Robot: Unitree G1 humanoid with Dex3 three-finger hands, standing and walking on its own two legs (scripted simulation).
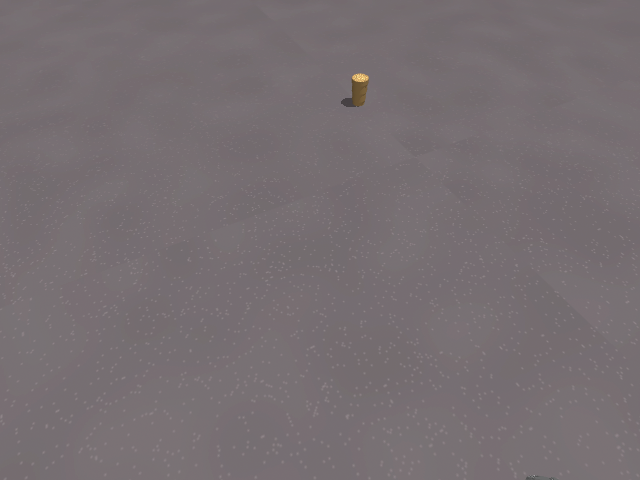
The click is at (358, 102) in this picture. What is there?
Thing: tapered cup
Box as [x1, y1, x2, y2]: [352, 74, 368, 105]
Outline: 355,74 352,76 352,102 355,105 361,105 364,102 368,77 364,74
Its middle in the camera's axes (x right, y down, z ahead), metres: +0.23 -0.86 +2.20
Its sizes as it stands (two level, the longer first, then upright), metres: 0.095 0.095 0.155
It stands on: the floor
